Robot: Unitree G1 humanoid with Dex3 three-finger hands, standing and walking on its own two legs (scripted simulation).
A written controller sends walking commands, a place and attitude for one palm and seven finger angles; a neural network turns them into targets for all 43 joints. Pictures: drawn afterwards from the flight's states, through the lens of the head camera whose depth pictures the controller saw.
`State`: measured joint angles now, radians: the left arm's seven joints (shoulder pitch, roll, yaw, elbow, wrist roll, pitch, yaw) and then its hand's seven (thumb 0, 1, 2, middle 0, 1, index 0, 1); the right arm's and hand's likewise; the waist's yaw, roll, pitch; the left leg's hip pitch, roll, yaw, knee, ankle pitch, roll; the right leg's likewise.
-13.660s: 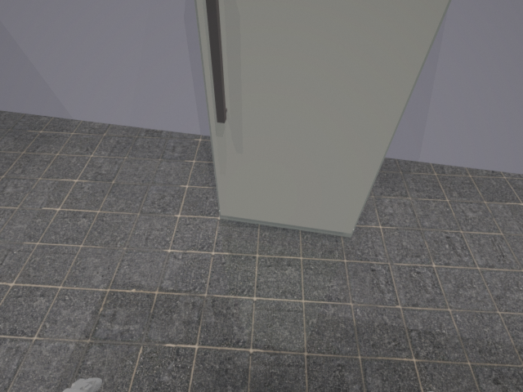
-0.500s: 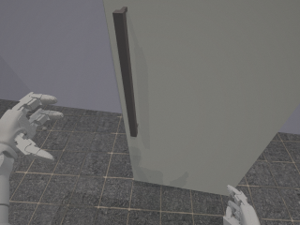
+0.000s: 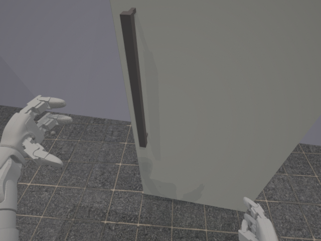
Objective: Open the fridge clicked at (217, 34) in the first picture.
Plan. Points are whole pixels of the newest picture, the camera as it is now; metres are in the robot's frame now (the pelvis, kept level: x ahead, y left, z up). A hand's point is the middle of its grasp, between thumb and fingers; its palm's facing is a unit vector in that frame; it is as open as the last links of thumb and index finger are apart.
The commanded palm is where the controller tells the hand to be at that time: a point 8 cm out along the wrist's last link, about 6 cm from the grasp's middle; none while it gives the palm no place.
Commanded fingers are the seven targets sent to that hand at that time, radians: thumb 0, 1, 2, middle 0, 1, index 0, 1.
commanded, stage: move the hooked fingers beside the handle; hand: left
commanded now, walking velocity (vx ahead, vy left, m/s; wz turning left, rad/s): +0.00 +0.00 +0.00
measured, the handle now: (139, 92) +0.51 +0.12 +0.12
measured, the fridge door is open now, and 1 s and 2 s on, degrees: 0 0 0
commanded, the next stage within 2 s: none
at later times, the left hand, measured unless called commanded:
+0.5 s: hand (73, 118) +0.34 +0.25 +0.15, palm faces -0.03 -1.00 -0.04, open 14.0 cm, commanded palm +0.32 +0.29 +0.17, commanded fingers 0.00 -0.50 0.30 -0.30 -1.20 -0.30 -1.20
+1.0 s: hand (92, 105) +0.39 +0.22 +0.16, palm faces -0.05 -1.00 -0.03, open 14.0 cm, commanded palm +0.38 +0.27 +0.16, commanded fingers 0.00 -0.50 0.30 -0.30 -1.20 -0.30 -1.20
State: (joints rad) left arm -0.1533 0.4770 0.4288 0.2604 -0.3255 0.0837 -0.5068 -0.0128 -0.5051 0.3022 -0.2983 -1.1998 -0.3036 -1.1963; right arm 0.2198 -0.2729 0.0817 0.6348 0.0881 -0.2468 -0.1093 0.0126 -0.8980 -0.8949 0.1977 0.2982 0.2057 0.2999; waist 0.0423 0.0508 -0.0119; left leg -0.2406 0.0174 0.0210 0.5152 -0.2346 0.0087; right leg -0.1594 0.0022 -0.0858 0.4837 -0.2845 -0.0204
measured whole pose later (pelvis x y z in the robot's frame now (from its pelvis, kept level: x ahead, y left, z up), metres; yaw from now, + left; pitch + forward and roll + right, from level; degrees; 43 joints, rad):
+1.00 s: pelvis +0.00 +0.01 +0.00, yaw -1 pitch +0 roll -1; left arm -0.49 0.42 0.30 0.57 -0.23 0.04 -0.34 -0.01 -0.50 0.30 -0.30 -1.20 -0.30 -1.20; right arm 0.27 -0.27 0.07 0.67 0.08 -0.16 -0.10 0.01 -0.90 -0.89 0.20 0.30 0.21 0.30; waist -0.02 0.02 -0.02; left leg -0.28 0.01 0.05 0.51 -0.24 0.02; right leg -0.21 -0.01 -0.06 0.49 -0.28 -0.01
